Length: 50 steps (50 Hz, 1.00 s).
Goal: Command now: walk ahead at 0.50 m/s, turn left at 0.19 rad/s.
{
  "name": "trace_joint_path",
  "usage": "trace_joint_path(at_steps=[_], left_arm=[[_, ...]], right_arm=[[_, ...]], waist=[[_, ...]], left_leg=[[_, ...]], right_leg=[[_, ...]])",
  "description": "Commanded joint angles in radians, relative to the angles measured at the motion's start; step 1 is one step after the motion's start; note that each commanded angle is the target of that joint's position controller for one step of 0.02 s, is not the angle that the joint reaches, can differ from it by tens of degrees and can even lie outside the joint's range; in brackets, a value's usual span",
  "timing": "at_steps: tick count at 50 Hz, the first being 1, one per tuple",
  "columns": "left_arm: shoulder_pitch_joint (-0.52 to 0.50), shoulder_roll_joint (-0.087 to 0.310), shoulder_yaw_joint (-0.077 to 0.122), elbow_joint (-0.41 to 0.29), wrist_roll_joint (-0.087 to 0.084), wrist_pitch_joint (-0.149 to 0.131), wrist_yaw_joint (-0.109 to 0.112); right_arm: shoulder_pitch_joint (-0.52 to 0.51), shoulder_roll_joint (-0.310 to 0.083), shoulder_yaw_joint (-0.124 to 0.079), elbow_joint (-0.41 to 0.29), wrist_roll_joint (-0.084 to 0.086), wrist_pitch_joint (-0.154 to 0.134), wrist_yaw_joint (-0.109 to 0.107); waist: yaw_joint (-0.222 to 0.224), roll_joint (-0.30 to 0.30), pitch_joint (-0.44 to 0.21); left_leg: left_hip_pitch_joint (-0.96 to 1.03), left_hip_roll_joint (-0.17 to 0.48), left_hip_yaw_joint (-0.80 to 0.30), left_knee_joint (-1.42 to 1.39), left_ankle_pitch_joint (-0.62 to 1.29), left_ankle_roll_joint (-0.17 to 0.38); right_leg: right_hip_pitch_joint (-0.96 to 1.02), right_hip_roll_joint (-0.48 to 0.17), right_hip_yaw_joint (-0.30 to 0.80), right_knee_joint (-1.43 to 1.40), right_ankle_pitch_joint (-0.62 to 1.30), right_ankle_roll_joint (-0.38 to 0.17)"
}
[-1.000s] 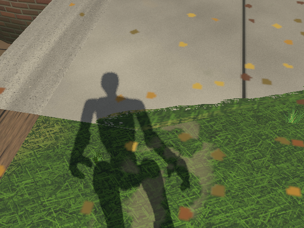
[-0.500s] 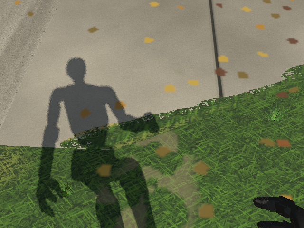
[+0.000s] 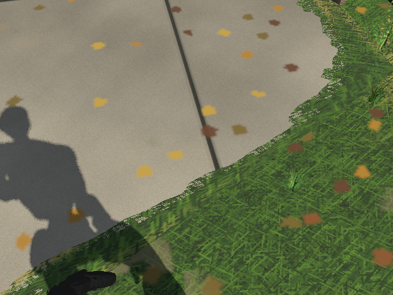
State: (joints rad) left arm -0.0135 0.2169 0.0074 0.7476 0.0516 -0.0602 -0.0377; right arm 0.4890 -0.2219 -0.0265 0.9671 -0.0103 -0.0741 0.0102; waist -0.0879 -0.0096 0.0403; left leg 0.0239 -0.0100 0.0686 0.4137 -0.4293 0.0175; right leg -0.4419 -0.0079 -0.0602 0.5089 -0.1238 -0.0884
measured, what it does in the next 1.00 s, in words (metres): walks ahead, turning left: left foot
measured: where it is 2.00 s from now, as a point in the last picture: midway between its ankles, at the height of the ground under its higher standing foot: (127, 149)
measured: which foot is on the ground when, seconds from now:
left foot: down 0.00-0.00, up 0.02-0.50, down 0.52-1.00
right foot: down 0.00-0.52, up 0.54-1.00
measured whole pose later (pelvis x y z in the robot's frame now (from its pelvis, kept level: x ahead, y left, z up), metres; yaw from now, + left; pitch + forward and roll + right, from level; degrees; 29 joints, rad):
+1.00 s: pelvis +0.52 +0.12 +0.01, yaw +24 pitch +1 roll +1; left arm 0.09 0.24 0.02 0.77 0.03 -0.02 -0.04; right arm 0.41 -0.25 -0.05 0.91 -0.02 -0.07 -0.01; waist -0.06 -0.04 0.04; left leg 0.13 -0.13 -0.04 0.17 -0.31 0.11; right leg -0.60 -0.06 -0.06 0.63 -0.04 -0.05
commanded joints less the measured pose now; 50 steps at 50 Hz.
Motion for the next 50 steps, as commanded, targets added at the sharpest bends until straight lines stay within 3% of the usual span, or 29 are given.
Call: trace_joint_path(at_steps=[1, 2, 3, 4, 6, 11, 15, 20, 23, 24, 25, 26, 27, 28, 29, 30, 31, 32, 34, 37, 41, 46, 48, 50], left_arm=[[0.459, 0.312, 0.094, 0.063, 0.027, -0.014, 0.040], [0.425, 0.253, 0.088, 0.057, -0.011, -0.002, 0.040], [0.332, 0.185, 0.067, 0.052, -0.018, -0.004, 0.039], [0.280, 0.131, 0.054, 0.052, -0.020, -0.012, 0.035], [0.254, 0.088, 0.044, 0.065, -0.025, -0.027, 0.040], [0.317, 0.105, 0.054, 0.105, -0.037, -0.060, 0.044], [0.350, 0.097, 0.051, 0.130, -0.032, -0.057, 0.046], [0.426, 0.145, 0.061, 0.166, -0.031, -0.044, 0.058], [0.425, 0.182, 0.069, 0.175, -0.027, -0.024, 0.069], [0.422, 0.200, 0.074, 0.175, -0.025, -0.013, 0.070], [0.419, 0.214, 0.077, 0.171, -0.026, -0.001, 0.070], [0.406, 0.209, 0.075, 0.153, -0.026, 0.002, 0.065], [0.455, 0.083, 0.049, 0.085, -0.040, -0.004, 0.047], [0.344, 0.151, 0.063, 0.037, -0.036, -0.017, 0.039], [0.247, 0.152, 0.061, 0.009, -0.038, -0.029, 0.034], [0.255, 0.141, 0.054, 0.013, -0.043, -0.041, 0.034], [0.272, 0.138, 0.055, 0.028, -0.036, -0.038, 0.037], [0.296, 0.135, 0.055, 0.030, -0.016, -0.020, 0.037], [0.317, 0.120, 0.053, 0.032, 0.000, 0.016, 0.031], [0.236, 0.104, 0.049, -0.003, -0.002, 0.035, 0.023], [0.116, 0.096, 0.041, -0.029, -0.010, 0.032, 0.014], [-0.017, 0.098, 0.033, -0.067, -0.026, 0.023, 0.003], [-0.038, 0.102, 0.032, -0.079, -0.028, 0.019, -0.004], [0.006, 0.110, 0.036, -0.071, -0.030, 0.016, -0.005]], right_arm=[[0.064, -0.012, 0.003, -0.109, 0.036, -0.006, -0.003], [0.006, -0.147, -0.033, -0.083, 0.010, 0.008, -0.018], [-0.060, -0.143, -0.040, -0.100, 0.010, 0.008, -0.012], [-0.083, -0.114, -0.036, -0.098, 0.011, 0.008, -0.007], [-0.069, -0.092, -0.039, -0.082, -0.013, 0.034, 0.005], [-0.186, -0.053, -0.043, -0.128, -0.023, 0.067, 0.033], [-0.338, -0.038, -0.030, -0.184, -0.020, 0.063, 0.049], [-0.480, -0.047, -0.018, -0.247, -0.028, 0.061, 0.063], [-0.434, -0.074, -0.030, -0.246, -0.032, 0.063, 0.053], [-0.364, -0.090, -0.039, -0.229, -0.031, 0.060, 0.048], [-0.252, -0.113, -0.054, -0.197, -0.034, 0.052, 0.040], [-0.092, -0.168, -0.079, -0.147, -0.045, 0.045, 0.025], [-0.075, -0.298, -0.113, -0.153, -0.048, 0.048, 0.010], [-0.058, -0.318, -0.118, -0.174, -0.013, 0.062, 0.008], [-0.102, -0.293, -0.111, -0.161, -0.006, 0.068, -0.002], [-0.151, -0.234, -0.097, -0.159, 0.001, 0.064, -0.007], [-0.197, -0.195, -0.086, -0.161, 0.001, 0.056, -0.010], [-0.228, -0.168, -0.076, -0.165, 0.009, 0.048, -0.013], [-0.226, -0.160, -0.070, -0.167, 0.013, 0.025, -0.007], [-0.173, -0.194, -0.078, -0.156, 0.011, 0.013, -0.004], [-0.089, -0.158, -0.062, -0.125, 0.010, 0.005, -0.003], [-0.022, -0.163, -0.051, -0.094, -0.007, -0.006, -0.012], [-0.015, -0.164, -0.047, -0.081, -0.017, -0.005, -0.020], [-0.051, -0.176, -0.045, -0.077, -0.023, -0.007, -0.029]], waist=[[0.192, -0.253, -0.361], [0.205, -0.092, -0.298], [0.161, -0.067, -0.148], [0.136, -0.063, -0.079], [0.089, -0.091, -0.027], [0.070, -0.061, 0.008], [0.089, -0.060, 0.048], [0.124, -0.052, 0.068], [0.088, -0.081, 0.015], [0.055, -0.088, -0.030], [0.009, -0.079, -0.097], [-0.067, -0.015, -0.185], [-0.008, 0.218, -0.285], [-0.040, 0.151, -0.349], [-0.030, 0.068, -0.192], [0.014, 0.017, -0.096], [0.062, -0.018, -0.042], [0.098, -0.011, -0.033], [0.121, 0.002, -0.055], [0.105, 0.023, -0.031], [0.049, 0.060, -0.002], [-0.004, 0.066, 0.025], [-0.001, 0.069, 0.047], [0.038, 0.073, 0.044]], left_leg=[[-0.615, -0.025, -0.002, 0.734, -0.095, 0.055], [-0.674, 0.005, -0.111, 0.821, -0.072, 0.068], [-0.686, 0.048, -0.131, 0.805, 0.022, 0.076], [-0.657, 0.077, -0.125, 0.763, 0.084, 0.072], [-0.588, 0.101, -0.116, 0.721, 0.128, 0.055], [-0.687, 0.114, -0.094, 0.687, 0.260, 0.029], [-0.699, 0.105, -0.047, 0.473, 0.407, 0.021], [-0.640, 0.070, 0.047, 0.259, 0.391, 0.073], [-0.531, -0.012, 0.099, 0.222, 0.245, 0.133], [-0.452, -0.049, 0.107, 0.208, 0.190, 0.158], [-0.314, -0.083, 0.096, 0.159, 0.174, 0.185], [-0.072, -0.045, -0.001, 0.087, 0.167, 0.227], [0.265, 0.274, -0.487, 0.063, 0.136, 0.365], [0.313, 0.364, -0.852, -0.115, 0.140, 0.432], [0.224, 0.338, -0.673, -0.138, 0.204, 0.393], [0.078, 0.305, -0.560, -0.147, 0.315, 0.351], [-0.036, 0.246, -0.467, -0.156, 0.432, 0.306], [-0.114, 0.200, -0.399, -0.168, 0.511, 0.286], [-0.165, 0.157, -0.346, -0.176, 0.606, 0.281], [-0.195, 0.122, -0.323, -0.205, 0.575, 0.266], [-0.104, 0.114, -0.265, -0.235, 0.628, 0.200], [0.049, 0.157, -0.209, -0.241, 0.703, 0.166], [0.093, 0.185, -0.185, -0.239, 0.738, 0.165], [0.103, 0.202, -0.139, -0.190, 0.917, 0.147]], right_leg=[[0.828, -0.468, 0.633, -0.166, -0.173, -0.178], [0.709, -0.438, 0.658, -0.216, -0.236, -0.172], [0.575, -0.382, 0.495, -0.246, -0.204, -0.140], [0.468, -0.335, 0.379, -0.286, -0.111, -0.110], [0.350, -0.268, 0.222, -0.328, -0.003, -0.060], [0.348, -0.253, 0.051, -0.373, 0.177, -0.063], [0.348, -0.216, -0.073, -0.373, 0.240, -0.052], [0.466, -0.256, -0.147, -0.330, 0.387, -0.038], [0.556, -0.267, -0.193, -0.151, 0.792, -0.021], [0.566, -0.268, -0.201, -0.024, 0.890, -0.020], [0.529, -0.266, -0.205, 0.158, 0.852, -0.014], [0.367, -0.241, -0.214, 0.427, 0.631, 0.017], [-0.069, -0.092, -0.198, 0.804, -0.184, 0.078], [-0.256, 0.036, 0.023, 0.969, -0.417, 0.098], [-0.352, -0.038, 0.089, 0.945, -0.307, 0.085], [-0.311, -0.079, 0.085, 0.842, -0.220, 0.080], [-0.243, -0.105, 0.087, 0.756, -0.198, 0.082], [-0.172, -0.116, 0.092, 0.707, -0.193, 0.095], [-0.114, -0.114, 0.083, 0.650, -0.193, 0.117], [-0.162, -0.110, 0.061, 0.535, -0.104, 0.142], [-0.221, -0.113, 0.037, 0.328, 0.078, 0.127], [-0.251, -0.081, 0.005, 0.170, 0.141, 0.068], [-0.238, -0.058, 0.000, 0.119, 0.101, 0.039], [-0.143, -0.014, -0.011, 0.073, 0.027, 0.000]])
